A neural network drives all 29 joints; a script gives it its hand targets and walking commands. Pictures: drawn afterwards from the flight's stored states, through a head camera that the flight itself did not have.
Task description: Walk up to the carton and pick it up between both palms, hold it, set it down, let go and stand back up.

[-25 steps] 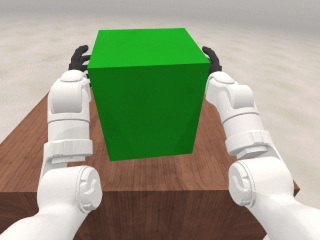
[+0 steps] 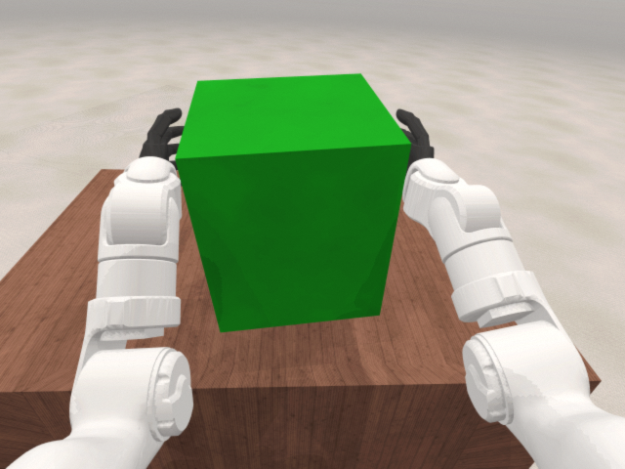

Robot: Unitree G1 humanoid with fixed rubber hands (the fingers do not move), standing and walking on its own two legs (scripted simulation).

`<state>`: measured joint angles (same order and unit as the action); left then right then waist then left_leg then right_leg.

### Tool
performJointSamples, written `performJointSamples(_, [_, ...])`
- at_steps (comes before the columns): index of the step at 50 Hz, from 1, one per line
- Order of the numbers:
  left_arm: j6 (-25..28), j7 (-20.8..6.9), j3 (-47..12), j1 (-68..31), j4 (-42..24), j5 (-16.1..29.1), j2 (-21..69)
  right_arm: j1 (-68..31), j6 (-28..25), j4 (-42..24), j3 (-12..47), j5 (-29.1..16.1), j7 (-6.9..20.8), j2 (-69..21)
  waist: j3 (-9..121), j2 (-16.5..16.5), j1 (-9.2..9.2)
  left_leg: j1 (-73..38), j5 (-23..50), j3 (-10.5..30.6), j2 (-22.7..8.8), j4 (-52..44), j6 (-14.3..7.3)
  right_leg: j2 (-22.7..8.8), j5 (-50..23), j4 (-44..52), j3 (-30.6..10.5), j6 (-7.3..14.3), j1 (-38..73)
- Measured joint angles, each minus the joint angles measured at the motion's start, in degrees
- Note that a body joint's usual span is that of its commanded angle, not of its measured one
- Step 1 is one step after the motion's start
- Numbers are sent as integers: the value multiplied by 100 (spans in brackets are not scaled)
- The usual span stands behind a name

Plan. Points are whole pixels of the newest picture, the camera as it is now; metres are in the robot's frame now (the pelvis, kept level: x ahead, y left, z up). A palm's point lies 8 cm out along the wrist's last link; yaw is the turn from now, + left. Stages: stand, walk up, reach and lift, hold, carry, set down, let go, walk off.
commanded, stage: hold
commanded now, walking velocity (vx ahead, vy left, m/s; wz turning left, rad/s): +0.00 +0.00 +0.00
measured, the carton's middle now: (291, 201) +0.39 +0.02 +0.22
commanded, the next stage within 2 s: none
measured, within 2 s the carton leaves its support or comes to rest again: neither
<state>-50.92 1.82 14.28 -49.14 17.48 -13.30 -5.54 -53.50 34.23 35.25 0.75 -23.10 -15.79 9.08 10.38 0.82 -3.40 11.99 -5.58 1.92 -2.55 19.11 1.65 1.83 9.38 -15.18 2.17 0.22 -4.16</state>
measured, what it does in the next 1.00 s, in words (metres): stands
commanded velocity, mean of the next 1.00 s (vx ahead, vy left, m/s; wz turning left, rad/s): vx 0.00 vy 0.00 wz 0.00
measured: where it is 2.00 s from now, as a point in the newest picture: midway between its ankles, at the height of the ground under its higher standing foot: outside the picture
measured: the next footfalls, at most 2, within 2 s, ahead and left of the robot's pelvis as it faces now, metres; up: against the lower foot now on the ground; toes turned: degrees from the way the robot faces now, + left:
none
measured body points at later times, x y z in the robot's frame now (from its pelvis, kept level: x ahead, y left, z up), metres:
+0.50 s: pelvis -0.01 +0.00 +0.00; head -0.10 +0.03 +0.44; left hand +0.36 +0.18 +0.30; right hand +0.37 -0.12 +0.32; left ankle +0.05 +0.13 -0.75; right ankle -0.01 -0.11 -0.75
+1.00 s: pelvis -0.01 +0.00 +0.00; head -0.11 +0.01 +0.44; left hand +0.35 +0.17 +0.30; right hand +0.36 -0.14 +0.28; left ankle +0.05 +0.13 -0.75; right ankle -0.01 -0.11 -0.75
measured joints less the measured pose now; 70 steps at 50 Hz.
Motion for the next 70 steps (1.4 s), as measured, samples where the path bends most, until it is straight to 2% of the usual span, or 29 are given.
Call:
performJointSamples(5, [-257,-6,-76,217,-381,47,3,257,205,-397,94,-135,-123,6,0,-131,0,0,-21,2,3,47,0,-1,1,-1,0,0,22])
performJointSamples(13, [-349,-31,3,225,-419,94,26,322,450,-616,75,6,-166,-28,5,-190,0,-8,10,5,3,100,-12,-1,-20,-65,1,0,25])
performJointSamples(20, [-226,-4,390,-227,-237,93,32,-171,376,-297,-491,515,75,-293,5,-54,0,-8,29,7,4,100,-20,-1,-15,-112,1,0,3])
performJointSamples(25, [-15,0,467,-390,6,81,31,-506,350,-37,-627,719,172,-267,4,62,0,-8,27,6,4,73,-17,-1,-9,-86,0,0,3])
performJointSamples(30, [-69,-28,444,-285,30,47,32,-515,368,137,-590,646,172,-267,4,116,0,-9,6,2,4,43,-5,-1,2,-44,-5,0,8])
performJointSamples(35, [-145,-37,248,-48,30,43,32,-250,383,137,-396,390,96,-207,2,86,0,-9,-32,2,5,42,13,-2,25,-15,-5,0,23])
performJointSamples(41, [-296,-57,-136,530,-631,73,31,528,430,-739,179,-127,-207,-17,27,-38,0,-11,-53,8,7,73,13,-3,13,15,-5,0,54])
performJointSamples(47, [-390,-43,-142,470,-691,81,31,563,491,-851,157,-114,-224,-11,45,-249,0,-10,-56,11,8,154,8,-3,14,-62,-5,0,55])
performJointSamples(51, [-355,-24,75,188,-649,80,48,353,502,-852,-68,175,-120,-124,56,-295,-1,-16,-26,12,9,165,-13,-2,13,-125,-4,0,36])
performJointSamples(56, [-116,-39,544,-395,-122,81,56,-215,486,-453,-417,608,31,-252,56,-206,0,-25,-16,12,11,160,-58,-2,12,-155,-5,0,28])
performJointSamples(59, [-27,-63,642,-509,78,37,53,-491,488,-149,-547,714,104,-262,66,-99,1,-27,-16,12,11,153,-59,-2,16,-150,-5,0,29])
performJointSamples(64, [-91,-175,629,-459,291,-133,37,-709,520,370,-562,669,143,-250,66,95,1,-27,-18,12,9,115,-13,-2,29,-114,-7,0,29])
performJointSamples(70, [-141,-179,275,-120,280,-134,24,-377,507,375,-379,397,88,-190,65,214,0,-28,-56,12,11,95,17,-4,34,-47,-7,0,52])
